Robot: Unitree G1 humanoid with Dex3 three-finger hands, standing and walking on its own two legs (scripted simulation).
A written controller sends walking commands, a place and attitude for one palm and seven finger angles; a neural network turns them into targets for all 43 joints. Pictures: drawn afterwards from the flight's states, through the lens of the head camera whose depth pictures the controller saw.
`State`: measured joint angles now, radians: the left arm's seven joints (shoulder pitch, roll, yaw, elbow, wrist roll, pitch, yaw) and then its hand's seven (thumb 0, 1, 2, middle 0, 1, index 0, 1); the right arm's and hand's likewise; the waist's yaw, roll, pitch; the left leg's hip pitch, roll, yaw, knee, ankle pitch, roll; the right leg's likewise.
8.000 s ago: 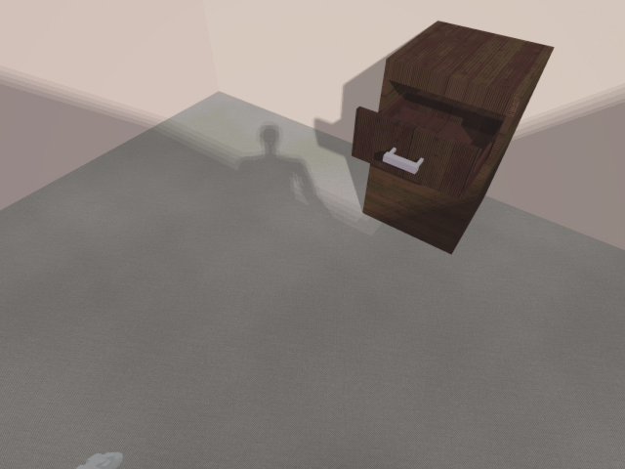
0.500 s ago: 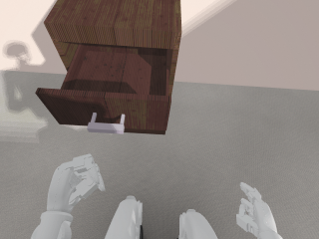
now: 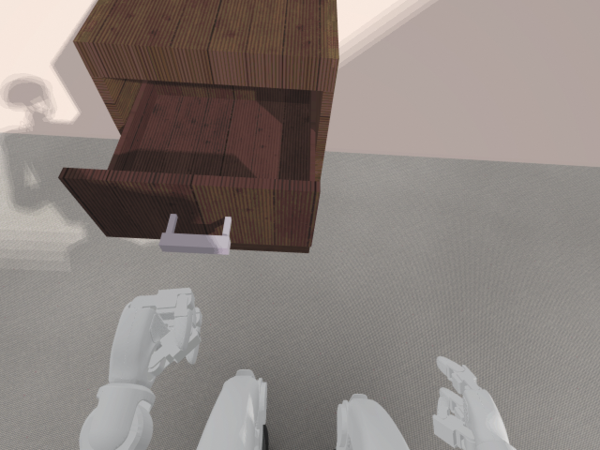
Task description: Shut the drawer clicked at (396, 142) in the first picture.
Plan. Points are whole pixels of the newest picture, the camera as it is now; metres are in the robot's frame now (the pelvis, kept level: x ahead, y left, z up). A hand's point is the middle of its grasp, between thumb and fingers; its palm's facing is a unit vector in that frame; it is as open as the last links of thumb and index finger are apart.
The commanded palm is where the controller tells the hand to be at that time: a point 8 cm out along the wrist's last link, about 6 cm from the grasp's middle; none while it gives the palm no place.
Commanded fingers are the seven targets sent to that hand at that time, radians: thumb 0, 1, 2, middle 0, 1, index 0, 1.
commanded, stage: raise the hand and make a fist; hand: left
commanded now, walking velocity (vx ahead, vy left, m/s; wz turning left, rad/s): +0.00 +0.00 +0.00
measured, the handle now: (198, 232) +0.44 +0.19 -0.07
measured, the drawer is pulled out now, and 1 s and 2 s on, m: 0.23 0.23 0.23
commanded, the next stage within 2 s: bring the fist close to the handle in 0.24 s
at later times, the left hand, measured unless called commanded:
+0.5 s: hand (197, 330) +0.26 +0.14 +0.01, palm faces +0.00 -1.00 -0.04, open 3.2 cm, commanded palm +0.25 +0.20 +0.01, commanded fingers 0.00 0.90 0.90 -1.40 -1.60 -1.40 -1.60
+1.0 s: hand (211, 305) +0.31 +0.14 -0.04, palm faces -0.02 -1.00 -0.04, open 3.2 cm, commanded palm +0.30 +0.20 -0.04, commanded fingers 0.00 0.90 0.90 -1.40 -1.60 -1.40 -1.60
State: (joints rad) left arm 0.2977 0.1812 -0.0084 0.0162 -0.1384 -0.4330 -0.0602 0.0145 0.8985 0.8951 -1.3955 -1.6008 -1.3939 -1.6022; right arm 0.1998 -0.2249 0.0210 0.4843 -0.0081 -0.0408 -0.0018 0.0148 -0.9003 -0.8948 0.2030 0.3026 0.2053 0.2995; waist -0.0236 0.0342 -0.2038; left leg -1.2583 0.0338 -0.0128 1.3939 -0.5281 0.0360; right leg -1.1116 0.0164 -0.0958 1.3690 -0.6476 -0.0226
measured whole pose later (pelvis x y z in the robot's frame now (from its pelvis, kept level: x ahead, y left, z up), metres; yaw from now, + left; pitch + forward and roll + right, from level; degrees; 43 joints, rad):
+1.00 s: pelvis -0.01 -0.01 -0.05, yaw -1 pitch +28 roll -4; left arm 0.01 0.22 0.10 0.29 -0.17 -0.51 -0.12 0.01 0.90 0.90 -1.40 -1.60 -1.40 -1.60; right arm 0.16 -0.24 0.01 0.55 -0.01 -0.02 0.00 0.01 -0.90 -0.89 0.20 0.30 0.20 0.30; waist -0.03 0.03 -0.23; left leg -1.49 0.05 -0.02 1.56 -0.57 0.02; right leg -1.34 0.03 -0.11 1.56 -0.70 -0.05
